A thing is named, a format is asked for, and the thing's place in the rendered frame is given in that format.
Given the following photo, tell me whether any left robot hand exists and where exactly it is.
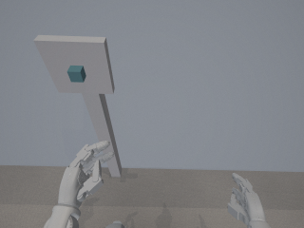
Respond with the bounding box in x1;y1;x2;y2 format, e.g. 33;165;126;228
58;141;115;209

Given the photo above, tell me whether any left robot forearm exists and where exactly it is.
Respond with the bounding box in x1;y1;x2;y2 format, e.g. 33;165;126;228
44;204;81;228

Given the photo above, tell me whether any right robot hand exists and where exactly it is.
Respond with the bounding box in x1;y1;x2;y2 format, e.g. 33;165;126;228
227;173;267;225

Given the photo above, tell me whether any panel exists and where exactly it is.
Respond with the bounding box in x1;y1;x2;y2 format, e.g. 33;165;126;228
33;35;122;178

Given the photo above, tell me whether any button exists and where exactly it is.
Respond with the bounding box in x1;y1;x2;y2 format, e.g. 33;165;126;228
67;66;86;83

